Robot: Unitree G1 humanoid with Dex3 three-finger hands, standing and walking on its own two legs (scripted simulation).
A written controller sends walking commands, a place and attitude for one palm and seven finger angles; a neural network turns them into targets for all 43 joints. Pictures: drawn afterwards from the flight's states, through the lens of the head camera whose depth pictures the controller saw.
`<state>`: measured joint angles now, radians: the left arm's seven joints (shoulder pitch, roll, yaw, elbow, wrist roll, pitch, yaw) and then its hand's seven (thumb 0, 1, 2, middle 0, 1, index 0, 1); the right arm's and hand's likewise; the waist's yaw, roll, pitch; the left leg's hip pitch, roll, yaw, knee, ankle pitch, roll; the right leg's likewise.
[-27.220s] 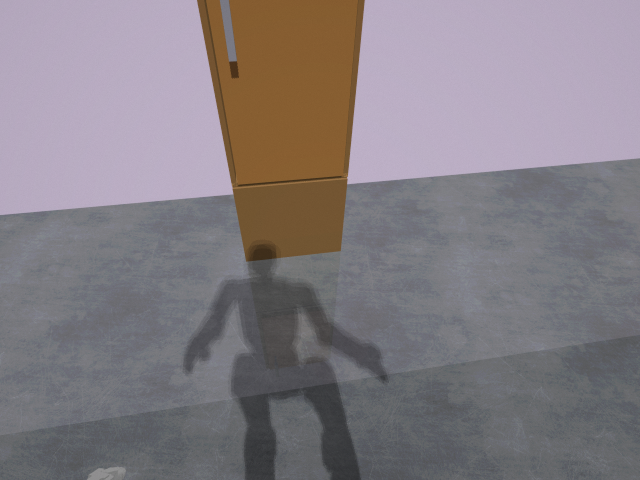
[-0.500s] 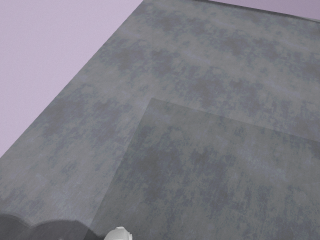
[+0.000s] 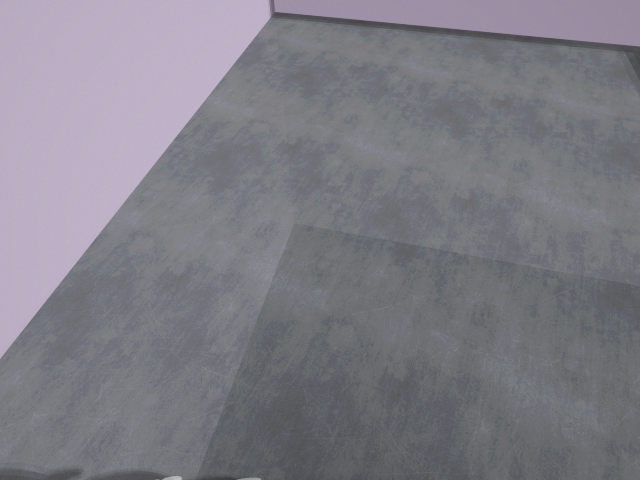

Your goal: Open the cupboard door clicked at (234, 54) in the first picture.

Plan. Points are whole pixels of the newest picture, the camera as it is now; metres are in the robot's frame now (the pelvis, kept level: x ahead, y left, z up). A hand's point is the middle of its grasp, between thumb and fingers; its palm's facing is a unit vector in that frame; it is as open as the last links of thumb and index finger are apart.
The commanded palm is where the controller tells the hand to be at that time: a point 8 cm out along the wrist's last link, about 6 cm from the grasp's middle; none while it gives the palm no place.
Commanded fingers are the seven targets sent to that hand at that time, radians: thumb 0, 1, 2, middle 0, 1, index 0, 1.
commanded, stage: turn to face it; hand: left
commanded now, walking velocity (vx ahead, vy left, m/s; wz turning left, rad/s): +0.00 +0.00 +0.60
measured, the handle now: out of the picture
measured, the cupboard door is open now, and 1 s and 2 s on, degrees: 47 47 47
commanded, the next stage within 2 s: none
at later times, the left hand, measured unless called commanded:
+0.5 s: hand (194, 443) +0.19 +0.20 -0.15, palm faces +0.28 -0.93 -0.23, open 7.4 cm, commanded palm none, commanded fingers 0.00 0.90 0.90 -0.20 -0.30 -0.20 -0.30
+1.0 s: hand out of the picture +0.11 +0.17 -0.17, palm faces +0.58 -0.77 -0.27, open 7.4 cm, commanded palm none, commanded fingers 0.00 0.90 0.90 -0.20 -0.30 -0.20 -0.30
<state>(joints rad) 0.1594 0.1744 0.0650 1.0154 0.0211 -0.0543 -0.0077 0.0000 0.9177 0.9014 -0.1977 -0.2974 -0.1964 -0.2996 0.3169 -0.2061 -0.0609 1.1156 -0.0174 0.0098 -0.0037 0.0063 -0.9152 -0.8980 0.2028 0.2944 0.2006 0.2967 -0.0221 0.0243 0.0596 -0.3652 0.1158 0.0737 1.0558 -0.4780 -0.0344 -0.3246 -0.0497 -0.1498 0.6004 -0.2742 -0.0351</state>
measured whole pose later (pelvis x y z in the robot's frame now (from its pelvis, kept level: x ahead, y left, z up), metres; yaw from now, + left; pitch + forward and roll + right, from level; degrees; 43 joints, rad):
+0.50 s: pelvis +0.13 -0.02 +0.00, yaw +15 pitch +1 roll -1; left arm 0.12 0.20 0.07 0.93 0.01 0.02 0.00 0.00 0.91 0.90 -0.20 -0.30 -0.20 -0.30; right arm 0.20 -0.20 -0.06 0.96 -0.03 0.03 -0.01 0.01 -0.90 -0.90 0.21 0.30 0.20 0.30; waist -0.02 0.03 0.06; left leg -0.36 0.03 -0.04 0.56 -0.22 -0.02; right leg -0.35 -0.04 -0.04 0.68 -0.38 0.07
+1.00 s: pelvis +0.18 -0.05 +0.00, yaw +34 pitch +1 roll +0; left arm 0.18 0.26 0.08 0.92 0.01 0.06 0.00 0.01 0.91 0.90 -0.20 -0.30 -0.20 -0.30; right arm 0.13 -0.23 -0.05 0.89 -0.03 0.03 0.00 0.00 -0.90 -0.90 0.20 0.29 0.20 0.30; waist 0.01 -0.02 0.11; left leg -0.34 0.02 0.00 0.60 -0.27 -0.02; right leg -0.44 -0.09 -0.05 0.99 -0.50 0.09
